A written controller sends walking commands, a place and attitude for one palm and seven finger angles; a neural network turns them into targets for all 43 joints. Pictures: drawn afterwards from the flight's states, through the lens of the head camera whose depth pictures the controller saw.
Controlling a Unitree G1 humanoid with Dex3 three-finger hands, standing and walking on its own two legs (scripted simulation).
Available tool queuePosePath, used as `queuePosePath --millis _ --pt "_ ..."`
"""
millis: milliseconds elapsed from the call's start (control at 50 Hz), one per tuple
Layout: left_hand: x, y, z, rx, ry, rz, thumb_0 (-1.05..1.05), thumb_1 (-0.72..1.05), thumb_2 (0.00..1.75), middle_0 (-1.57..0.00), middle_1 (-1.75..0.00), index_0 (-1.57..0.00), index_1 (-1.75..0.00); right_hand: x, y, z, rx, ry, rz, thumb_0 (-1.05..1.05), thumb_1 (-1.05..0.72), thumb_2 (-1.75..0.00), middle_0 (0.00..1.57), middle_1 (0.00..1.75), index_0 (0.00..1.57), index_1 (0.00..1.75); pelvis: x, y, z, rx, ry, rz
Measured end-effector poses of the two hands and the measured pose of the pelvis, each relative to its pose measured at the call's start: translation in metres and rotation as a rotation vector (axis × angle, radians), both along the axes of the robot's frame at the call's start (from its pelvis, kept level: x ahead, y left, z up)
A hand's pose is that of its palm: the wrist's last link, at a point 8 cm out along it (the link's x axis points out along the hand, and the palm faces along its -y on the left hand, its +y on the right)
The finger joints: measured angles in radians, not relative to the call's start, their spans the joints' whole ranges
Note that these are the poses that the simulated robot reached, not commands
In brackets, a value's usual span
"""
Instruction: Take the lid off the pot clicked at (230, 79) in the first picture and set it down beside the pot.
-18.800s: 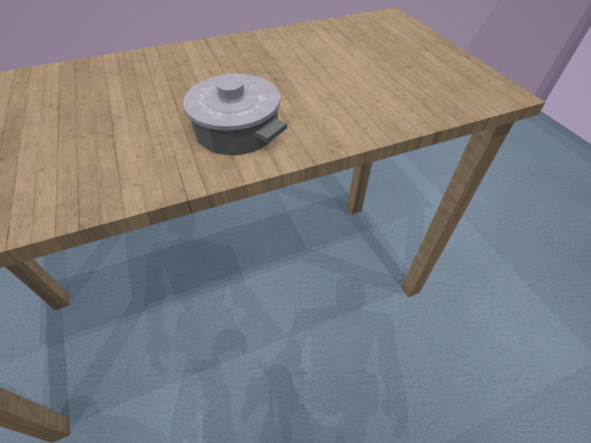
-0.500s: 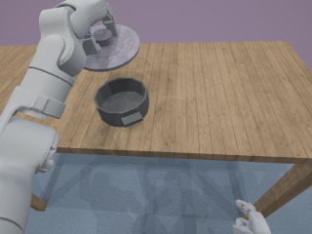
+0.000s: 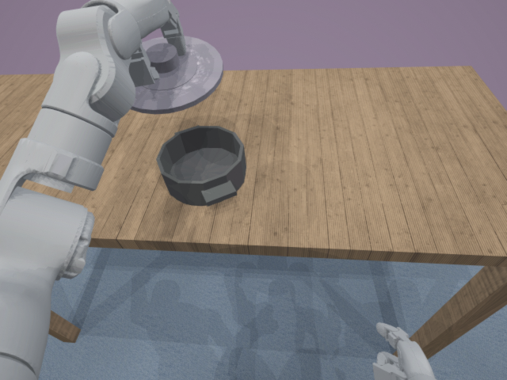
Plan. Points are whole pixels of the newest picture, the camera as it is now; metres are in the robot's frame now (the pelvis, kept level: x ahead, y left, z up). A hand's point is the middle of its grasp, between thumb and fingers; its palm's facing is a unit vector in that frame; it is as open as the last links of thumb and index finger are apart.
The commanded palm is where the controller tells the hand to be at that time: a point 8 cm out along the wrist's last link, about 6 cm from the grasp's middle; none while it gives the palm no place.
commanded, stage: move the lid sideways beside the pot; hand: left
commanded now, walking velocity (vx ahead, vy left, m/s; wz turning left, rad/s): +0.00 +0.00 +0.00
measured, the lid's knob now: (162, 58) +0.48 +0.14 +0.28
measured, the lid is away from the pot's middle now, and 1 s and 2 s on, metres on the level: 0.03 0.16 0.24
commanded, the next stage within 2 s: lower the lid onto the table in 1.80 s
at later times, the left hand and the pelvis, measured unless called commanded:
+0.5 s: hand (109, 65) +0.45 +0.20 +0.29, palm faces -0.14 -0.07 -0.99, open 7.9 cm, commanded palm +0.42 +0.22 +0.37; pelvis +0.00 -0.01 +0.00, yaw +0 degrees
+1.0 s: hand (62, 71) +0.44 +0.27 +0.29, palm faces -0.14 -0.07 -0.99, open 7.9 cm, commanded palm +0.42 +0.28 +0.37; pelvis +0.00 +0.00 +0.00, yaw +0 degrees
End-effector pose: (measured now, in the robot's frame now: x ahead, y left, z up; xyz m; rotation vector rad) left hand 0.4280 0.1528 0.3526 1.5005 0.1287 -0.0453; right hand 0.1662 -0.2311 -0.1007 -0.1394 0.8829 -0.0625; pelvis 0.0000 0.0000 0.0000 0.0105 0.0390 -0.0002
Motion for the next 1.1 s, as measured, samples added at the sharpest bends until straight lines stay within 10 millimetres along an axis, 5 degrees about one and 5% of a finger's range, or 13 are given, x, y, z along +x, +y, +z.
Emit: queuePosePath --millis 600,1100 --pt "0.006 0.066 -0.003 0.012 0.034 0.148 0.12 0.27 0.94 -1.14 -1.13 -0.59 -0.82 -0.023 -0.024 -0.003 -0.048 0.086 -0.055 0.01 -0.90 -0.90 0.20 0.30 0.20 0.30 0.003 -0.006 0.000 -0.007 0.012 0.001" --pt "0.002 0.125 -0.005 0.026 0.053 0.247 0.12 0.27 0.95 -1.14 -1.13 -0.59 -0.82 -0.024 -0.015 -0.006 -0.048 0.143 -0.051 0.01 -0.90 -0.90 0.20 0.30 0.20 0.30 0.005 0.001 0.001 -0.016 0.027 0.011"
